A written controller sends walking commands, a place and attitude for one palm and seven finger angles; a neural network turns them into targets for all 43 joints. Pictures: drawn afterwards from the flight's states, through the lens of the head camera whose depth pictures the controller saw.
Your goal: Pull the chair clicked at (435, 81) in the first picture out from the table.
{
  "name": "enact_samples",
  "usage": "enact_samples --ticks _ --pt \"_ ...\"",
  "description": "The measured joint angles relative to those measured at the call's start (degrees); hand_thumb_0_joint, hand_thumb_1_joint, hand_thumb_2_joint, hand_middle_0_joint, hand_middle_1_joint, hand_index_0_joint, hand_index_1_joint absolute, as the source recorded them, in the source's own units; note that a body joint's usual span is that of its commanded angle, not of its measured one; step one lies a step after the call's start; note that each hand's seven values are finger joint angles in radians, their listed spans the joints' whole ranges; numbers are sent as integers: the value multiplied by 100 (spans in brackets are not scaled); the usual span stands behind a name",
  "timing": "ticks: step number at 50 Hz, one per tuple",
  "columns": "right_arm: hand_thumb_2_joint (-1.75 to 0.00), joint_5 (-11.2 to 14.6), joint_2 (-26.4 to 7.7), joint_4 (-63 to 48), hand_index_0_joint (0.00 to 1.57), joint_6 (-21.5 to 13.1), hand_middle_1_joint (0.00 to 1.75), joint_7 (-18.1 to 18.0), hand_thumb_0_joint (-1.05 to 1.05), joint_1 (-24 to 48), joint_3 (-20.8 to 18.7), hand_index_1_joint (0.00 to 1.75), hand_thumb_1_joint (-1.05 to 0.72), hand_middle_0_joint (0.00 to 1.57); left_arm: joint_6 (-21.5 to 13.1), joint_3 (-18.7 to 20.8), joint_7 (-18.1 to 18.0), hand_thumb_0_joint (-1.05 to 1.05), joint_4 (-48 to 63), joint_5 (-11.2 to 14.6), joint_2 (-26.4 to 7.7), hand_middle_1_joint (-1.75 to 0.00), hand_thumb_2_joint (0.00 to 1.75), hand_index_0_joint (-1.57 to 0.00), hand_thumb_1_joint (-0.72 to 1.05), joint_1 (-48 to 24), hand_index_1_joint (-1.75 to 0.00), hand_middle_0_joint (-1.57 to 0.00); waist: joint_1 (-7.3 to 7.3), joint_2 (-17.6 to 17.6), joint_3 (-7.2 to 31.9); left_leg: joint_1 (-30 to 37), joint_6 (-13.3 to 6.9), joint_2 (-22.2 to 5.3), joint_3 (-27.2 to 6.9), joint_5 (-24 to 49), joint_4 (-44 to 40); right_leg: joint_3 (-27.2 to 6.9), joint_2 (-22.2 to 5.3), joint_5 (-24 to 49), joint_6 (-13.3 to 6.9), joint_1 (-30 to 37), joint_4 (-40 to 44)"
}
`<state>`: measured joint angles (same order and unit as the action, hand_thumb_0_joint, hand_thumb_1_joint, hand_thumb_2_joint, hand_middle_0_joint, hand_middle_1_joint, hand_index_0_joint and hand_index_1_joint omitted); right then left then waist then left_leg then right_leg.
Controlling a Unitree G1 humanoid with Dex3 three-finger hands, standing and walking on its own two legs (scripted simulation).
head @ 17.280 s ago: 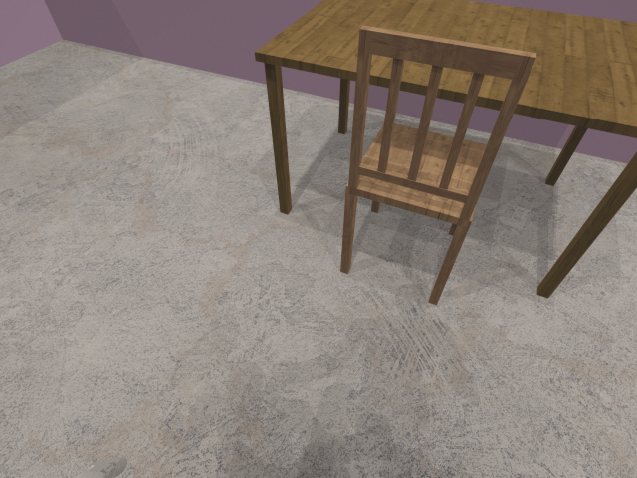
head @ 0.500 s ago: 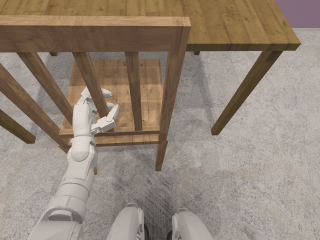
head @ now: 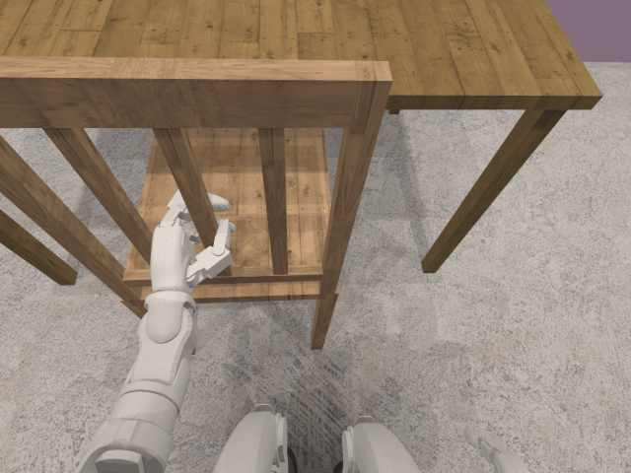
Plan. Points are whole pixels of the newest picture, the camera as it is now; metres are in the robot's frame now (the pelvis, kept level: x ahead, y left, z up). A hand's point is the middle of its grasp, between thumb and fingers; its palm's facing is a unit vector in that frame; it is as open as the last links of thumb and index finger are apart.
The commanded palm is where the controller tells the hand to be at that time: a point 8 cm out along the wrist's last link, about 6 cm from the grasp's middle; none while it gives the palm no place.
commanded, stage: hook a spindle and tug to test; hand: left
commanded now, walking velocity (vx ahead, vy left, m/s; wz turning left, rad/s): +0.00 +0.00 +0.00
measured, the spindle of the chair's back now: (204, 218) +0.42 +0.15 +0.04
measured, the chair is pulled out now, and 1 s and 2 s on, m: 0.02 0.10 0.23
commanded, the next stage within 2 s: step backward, pulling the chair out in 0.18 s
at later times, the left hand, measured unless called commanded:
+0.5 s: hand (217, 258) +0.36 +0.13 +0.03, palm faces +0.05 -0.99 -0.12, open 5.5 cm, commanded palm +0.35 +0.17 +0.03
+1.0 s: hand (227, 303) +0.31 +0.11 +0.04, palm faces +0.00 -0.99 -0.13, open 5.3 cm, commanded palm +0.29 +0.16 +0.04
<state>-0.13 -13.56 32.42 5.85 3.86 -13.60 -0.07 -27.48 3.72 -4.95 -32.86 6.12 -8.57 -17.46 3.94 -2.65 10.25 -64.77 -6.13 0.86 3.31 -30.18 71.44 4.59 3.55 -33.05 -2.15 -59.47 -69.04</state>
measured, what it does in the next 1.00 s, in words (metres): rises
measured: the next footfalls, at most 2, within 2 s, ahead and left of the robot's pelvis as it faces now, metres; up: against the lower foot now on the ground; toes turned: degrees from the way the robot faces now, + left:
left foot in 1.30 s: -0.03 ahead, +0.16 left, +0.00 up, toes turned -1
left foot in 1.86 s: -0.13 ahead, +0.14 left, +0.00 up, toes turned +4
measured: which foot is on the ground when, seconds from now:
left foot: down 0.00-1.00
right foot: down 0.00-1.00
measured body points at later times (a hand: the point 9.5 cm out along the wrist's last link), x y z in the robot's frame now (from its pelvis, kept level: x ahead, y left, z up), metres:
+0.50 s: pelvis +0.02 +0.00 +0.08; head +0.10 +0.00 +0.52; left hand +0.36 +0.18 +0.04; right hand +0.12 -0.24 -0.05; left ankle +0.03 +0.05 -0.63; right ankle +0.00 -0.10 -0.63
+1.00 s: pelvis -0.02 -0.01 +0.10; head +0.07 -0.02 +0.54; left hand +0.30 +0.16 +0.05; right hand +0.08 -0.26 -0.03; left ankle +0.03 +0.05 -0.63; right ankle -0.01 -0.10 -0.63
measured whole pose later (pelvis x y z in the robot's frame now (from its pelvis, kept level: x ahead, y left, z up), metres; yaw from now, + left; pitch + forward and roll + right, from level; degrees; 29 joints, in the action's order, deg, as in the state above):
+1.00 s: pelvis -0.02 -0.01 +0.10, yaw -1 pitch +4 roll -1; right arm 1.7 -12.6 36.4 7.0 -4.9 -12.1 0.7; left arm -13.3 0.1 -3.7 -48.1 4.7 -8.1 -17.3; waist 2.2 -2.6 -6.7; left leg -23.9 -4.6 1.3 4.6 -11.9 31.5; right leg 1.5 3.9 -14.1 -2.4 -20.2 -30.1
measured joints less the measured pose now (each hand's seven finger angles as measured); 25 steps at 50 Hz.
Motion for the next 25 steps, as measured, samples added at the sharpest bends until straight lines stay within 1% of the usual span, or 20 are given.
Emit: enact_samples --ticks 8,15,16,17,18,19,21,22,23,25 --pt "-89 2 -5 -60 20 -11 30 -11 1 61 -3 30 -90 20 -3 -158 -13 2 334 -5 48 -143 78 -42 71 359 -144 -41 -53 2 7 59 11 16 -26 -20 -14 22 -8 -27 -8 72 23" --pt "-89 -12 -15 -41 20 -42 30 -37 1 160 -22 30 -90 20 3 -279 -94 1 373 -49 100 -143 79 -42 70 360 -144 -42 -113 -17 4 11 29 43 -78 -19 49 81 -34 -53 -24 48 -38" --pt "-89 51 13 -65 20 66 30 -94 1 202 -25 30 -90 20 168 -276 -125 1 441 -109 77 -142 79 -42 70 330 -144 -42 -114 10 -127 153 14 53 -64 -8 -3 65 -42 -49 -26 180 -4" --pt "-89 125 60 -123 20 214 30 -194 1 229 -22 30 -90 20 465 -298 -161 2 518 -211 4 -141 79 -42 69 293 -144 -42 -106 52 -329 440 -50 77 -32 38 -157 25 -58 248 -33 446 178" --pt "-89 190 97 -177 20 335 30 -300 1 228 5 30 -90 20 770 -333 -195 2 517 -236 -63 -138 79 -42 69 275 -144 -41 -85 61 -490 759 -19 94 -19 105 -381 -11 -66 338 -21 748 372" --pt "-89 241 110 -221 20 431 30 -395 1 194 47 30 -90 20 1026 -376 -220 3 431 -261 -108 -136 79 -41 69 277 -144 -41 -65 21 -567 1067 29 94 -24 403 -699 -33 -54 328 -6 1049 634" --pt "-89 337 120 -258 20 563 30 -559 1 91 138 30 -91 20 1410 -446 -256 5 85 -240 -145 -130 80 -42 69 275 -144 -39 -52 -39 -594 1648 24 113 2 521 -1326 -128 -34 430 33 1600 1263" --pt "-89 373 120 -259 20 597 30 -629 1 30 183 30 -90 20 1533 -478 -266 5 -133 -223 -146 -128 80 -42 69 261 -144 -37 -57 -46 -593 1929 13 122 32 581 -1658 -186 -29 563 43 1858 1594" --pt "-89 396 114 -247 20 609 30 -691 1 -30 227 30 -90 20 1579 -460 -261 6 -373 -138 -104 -125 79 -43 69 247 -144 -35 -62 -36 -598 2194 7 132 62 673 -1981 -240 -30 718 44 2102 1910" --pt "-89 414 94 -190 20 600 30 -789 1 -119 284 30 -90 20 1556 -383 -213 6 -811 -65 -25 -120 79 -44 70 178 -144 -32 -75 9 -630 2642 7 141 102 889 -2538 -320 -28 965 113 2522 2454"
